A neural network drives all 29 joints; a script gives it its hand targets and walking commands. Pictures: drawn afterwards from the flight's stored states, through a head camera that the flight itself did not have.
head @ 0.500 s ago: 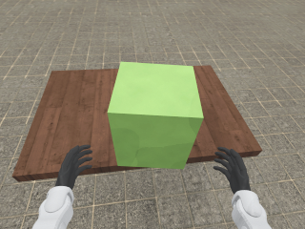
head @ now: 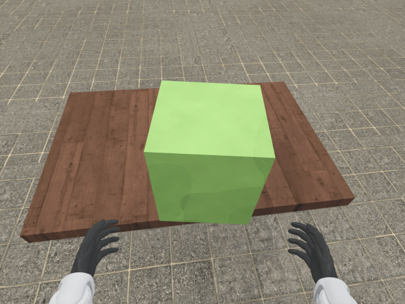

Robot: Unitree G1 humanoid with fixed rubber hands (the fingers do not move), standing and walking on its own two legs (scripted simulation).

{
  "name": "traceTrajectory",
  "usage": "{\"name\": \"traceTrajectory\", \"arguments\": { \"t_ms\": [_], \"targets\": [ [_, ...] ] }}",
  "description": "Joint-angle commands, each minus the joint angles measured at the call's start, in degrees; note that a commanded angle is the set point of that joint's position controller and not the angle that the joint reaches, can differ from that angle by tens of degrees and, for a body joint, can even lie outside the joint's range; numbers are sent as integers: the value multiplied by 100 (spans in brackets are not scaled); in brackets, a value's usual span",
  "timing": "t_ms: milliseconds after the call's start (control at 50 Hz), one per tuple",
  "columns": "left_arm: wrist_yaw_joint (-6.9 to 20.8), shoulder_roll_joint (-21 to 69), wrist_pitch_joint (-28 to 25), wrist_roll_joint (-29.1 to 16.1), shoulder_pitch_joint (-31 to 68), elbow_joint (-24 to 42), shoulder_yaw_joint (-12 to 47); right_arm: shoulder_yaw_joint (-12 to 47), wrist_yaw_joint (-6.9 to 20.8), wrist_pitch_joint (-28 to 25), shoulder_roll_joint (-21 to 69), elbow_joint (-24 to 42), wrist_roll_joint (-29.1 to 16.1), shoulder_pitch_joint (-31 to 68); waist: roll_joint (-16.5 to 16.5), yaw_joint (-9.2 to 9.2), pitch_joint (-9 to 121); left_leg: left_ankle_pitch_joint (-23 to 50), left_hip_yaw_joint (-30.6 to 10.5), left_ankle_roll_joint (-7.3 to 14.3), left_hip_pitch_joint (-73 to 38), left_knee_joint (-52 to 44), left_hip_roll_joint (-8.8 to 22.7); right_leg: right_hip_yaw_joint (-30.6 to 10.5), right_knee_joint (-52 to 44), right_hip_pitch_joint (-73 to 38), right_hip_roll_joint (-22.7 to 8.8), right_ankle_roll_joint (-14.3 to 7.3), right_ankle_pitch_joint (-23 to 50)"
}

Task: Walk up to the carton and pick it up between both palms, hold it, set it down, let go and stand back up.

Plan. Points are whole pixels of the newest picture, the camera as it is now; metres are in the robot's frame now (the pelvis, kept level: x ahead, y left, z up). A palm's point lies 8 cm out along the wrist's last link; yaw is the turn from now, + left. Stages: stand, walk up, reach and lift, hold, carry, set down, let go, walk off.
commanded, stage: set down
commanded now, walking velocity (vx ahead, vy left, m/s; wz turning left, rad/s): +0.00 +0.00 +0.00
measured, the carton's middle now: (207, 156) +0.40 +0.01 +0.05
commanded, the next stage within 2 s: let go in 0.74 s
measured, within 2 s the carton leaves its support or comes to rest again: neither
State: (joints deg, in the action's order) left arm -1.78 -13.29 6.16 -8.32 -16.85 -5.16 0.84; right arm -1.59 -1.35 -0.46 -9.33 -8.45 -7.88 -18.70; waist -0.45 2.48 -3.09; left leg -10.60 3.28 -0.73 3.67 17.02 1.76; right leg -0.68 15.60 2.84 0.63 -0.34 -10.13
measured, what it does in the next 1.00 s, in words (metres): stands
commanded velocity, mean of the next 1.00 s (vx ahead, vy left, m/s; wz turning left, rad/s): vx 0.00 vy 0.00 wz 0.00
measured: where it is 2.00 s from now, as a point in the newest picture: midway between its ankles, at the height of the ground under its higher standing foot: outside the picture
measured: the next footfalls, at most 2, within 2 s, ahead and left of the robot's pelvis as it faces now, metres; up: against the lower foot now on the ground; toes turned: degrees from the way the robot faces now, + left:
none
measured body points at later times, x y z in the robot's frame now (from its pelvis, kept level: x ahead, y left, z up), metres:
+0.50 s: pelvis +0.00 +0.00 +0.00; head +0.01 +0.00 +0.45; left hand +0.16 +0.23 -0.08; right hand +0.18 -0.22 -0.08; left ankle -0.01 +0.12 -0.75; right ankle -0.02 -0.12 -0.75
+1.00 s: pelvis +0.00 +0.00 +0.00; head +0.00 +0.01 +0.44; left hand +0.17 +0.23 -0.09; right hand +0.16 -0.22 -0.09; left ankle -0.01 +0.12 -0.75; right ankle -0.02 -0.12 -0.75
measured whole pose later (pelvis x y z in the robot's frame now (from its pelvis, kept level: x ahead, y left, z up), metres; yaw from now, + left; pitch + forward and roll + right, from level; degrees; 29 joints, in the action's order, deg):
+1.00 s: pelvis +0.00 +0.00 +0.00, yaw +0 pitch -4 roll +0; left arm -0.4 -11.7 7.7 -0.5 -9.9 -30.6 -0.5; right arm -1.5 0.9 -11.8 -9.8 -43.2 1.5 -9.3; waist -1.1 0.4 -4.3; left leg -12.9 2.9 -0.8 4.4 21.6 1.9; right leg -0.4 20.5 3.6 0.7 -0.4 -12.6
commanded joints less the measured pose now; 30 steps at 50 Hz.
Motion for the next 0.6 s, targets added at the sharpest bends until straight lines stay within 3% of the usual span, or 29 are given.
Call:
{"name": "traceTrajectory", "arguments": {
  "t_ms": [0,380,400,440,500,580],
  "targets": [
    [-3,-555,-346,57,472,730,-260,-220,17,-391,-519,749,94,432,109,7,620,1582,-49,-171,-661,59,-141,-47,-307,573,27,-102,600],
    [131,-542,-369,455,420,-583,-303,-123,74,-971,-473,-1058,510,586,104,-52,445,1642,76,-153,-676,101,-173,74,-244,521,33,-27,737],
    [213,-460,-276,530,521,-1339,-230,-92,88,-975,-562,-1527,688,700,33,-172,325,1296,82,-142,-466,245,-224,134,-144,475,21,-68,637],
    [255,-531,-332,526,687,-1424,-266,-122,96,-1092,-516,-1686,738,888,-47,-141,441,959,98,-104,-322,251,-202,131,-15,550,-7,-58,562],
    [198,-601,-377,601,903,-1516,-322,-101,108,-1233,-492,-2065,740,1038,-38,-152,474,1100,134,-114,-388,302,-195,148,63,578,-13,-27,732],
    [120,-607,-278,712,937,-1402,-364,-157,165,-1388,-575,-2394,758,1191,243,-162,682,1480,140,-189,-511,412,-163,225,143,539,49,-46,896]
  ]
}}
